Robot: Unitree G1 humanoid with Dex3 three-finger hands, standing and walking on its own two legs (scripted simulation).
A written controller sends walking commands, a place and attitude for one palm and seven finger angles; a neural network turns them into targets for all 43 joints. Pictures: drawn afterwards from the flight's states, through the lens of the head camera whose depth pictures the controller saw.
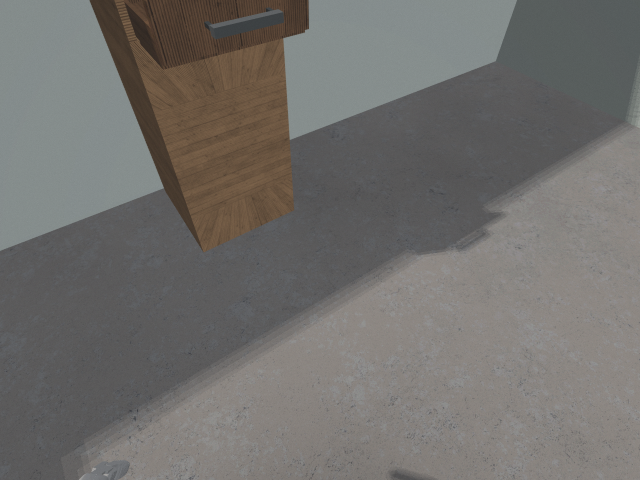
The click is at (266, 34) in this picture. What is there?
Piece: drawer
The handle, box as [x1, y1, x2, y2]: [204, 7, 283, 38]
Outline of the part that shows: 283,13 278,9 273,10 268,7 266,8 266,11 263,13 215,24 211,24 208,21 204,22 204,24 211,31 211,35 213,37 219,38 283,22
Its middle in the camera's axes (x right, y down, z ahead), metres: -0.18 -0.49 +0.87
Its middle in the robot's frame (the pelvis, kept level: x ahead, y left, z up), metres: +1.00 +0.23 +0.14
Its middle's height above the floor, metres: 0.90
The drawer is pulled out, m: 0.19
